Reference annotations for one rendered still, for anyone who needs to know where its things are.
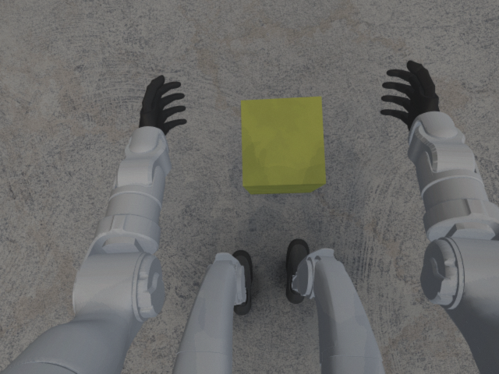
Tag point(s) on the left robot thigh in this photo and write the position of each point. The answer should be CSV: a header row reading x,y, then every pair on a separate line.
x,y
206,344

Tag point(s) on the right robot thigh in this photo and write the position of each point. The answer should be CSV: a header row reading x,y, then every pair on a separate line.
x,y
346,341

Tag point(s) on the robot thigh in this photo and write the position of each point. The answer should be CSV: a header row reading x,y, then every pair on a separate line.
x,y
346,341
206,344

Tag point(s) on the robot right hand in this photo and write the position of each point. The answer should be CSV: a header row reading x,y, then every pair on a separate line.
x,y
421,94

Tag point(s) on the robot left hand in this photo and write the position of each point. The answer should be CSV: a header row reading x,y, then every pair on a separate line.
x,y
151,113

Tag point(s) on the right robot upper arm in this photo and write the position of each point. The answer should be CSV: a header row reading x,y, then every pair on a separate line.
x,y
462,276

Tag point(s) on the left robot forearm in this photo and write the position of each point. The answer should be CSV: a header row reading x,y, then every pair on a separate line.
x,y
131,220

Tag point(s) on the carton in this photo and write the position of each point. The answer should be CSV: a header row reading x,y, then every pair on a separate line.
x,y
282,145

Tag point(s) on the right robot forearm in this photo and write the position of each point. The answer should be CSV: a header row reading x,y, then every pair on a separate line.
x,y
450,183

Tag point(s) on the left robot upper arm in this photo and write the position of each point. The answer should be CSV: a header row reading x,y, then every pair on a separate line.
x,y
114,294

